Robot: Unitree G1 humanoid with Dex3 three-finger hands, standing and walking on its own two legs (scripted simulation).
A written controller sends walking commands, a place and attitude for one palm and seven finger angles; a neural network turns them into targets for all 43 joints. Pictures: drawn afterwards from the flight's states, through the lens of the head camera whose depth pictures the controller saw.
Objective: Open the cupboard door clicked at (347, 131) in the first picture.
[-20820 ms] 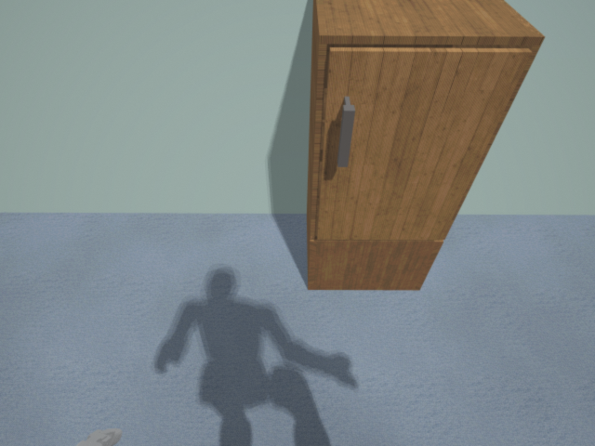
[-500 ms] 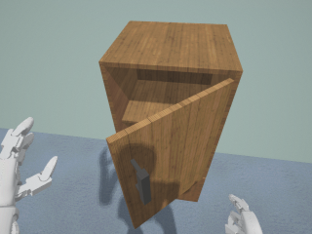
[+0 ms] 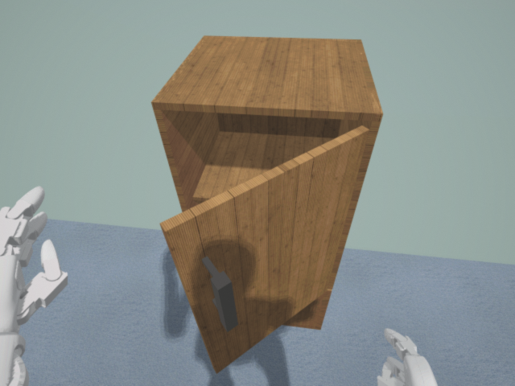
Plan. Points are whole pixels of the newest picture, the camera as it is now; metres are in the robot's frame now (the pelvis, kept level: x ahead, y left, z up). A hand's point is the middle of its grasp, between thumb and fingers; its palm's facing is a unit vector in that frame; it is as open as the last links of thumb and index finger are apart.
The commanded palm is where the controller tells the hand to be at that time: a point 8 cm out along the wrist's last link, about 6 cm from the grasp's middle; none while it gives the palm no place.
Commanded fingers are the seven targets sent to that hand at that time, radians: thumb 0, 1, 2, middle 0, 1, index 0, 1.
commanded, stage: step back with the hand held close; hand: left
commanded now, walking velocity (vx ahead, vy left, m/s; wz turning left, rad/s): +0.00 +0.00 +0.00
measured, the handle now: (219, 294) +0.27 +0.11 -0.01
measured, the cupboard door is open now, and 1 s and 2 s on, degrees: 43 43 43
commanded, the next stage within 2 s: stop stepping back and stand still in 1.28 s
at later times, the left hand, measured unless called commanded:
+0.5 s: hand (49, 287) +0.17 +0.27 +0.15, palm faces +0.34 -0.79 -0.51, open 7.4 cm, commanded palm +0.11 +0.32 +0.17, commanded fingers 0.00 0.90 0.90 -0.20 -0.30 -0.20 -0.30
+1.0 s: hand out of the picture +0.09 +0.30 +0.15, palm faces +0.42 -0.80 -0.42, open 7.4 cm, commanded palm +0.02 +0.35 +0.17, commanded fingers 0.00 0.90 0.90 -0.20 -0.30 -0.20 -0.30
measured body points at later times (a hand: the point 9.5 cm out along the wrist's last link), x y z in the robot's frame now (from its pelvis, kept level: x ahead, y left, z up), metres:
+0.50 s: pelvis -0.04 +0.02 +0.00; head -0.02 +0.02 +0.44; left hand +0.15 +0.31 +0.18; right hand +0.13 -0.24 -0.08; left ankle -0.01 +0.11 -0.74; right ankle -0.01 -0.09 -0.74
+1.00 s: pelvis -0.12 +0.04 -0.03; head -0.09 +0.07 +0.42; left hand +0.06 +0.34 +0.17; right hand +0.05 -0.20 -0.10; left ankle -0.01 +0.11 -0.74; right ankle -0.01 -0.09 -0.74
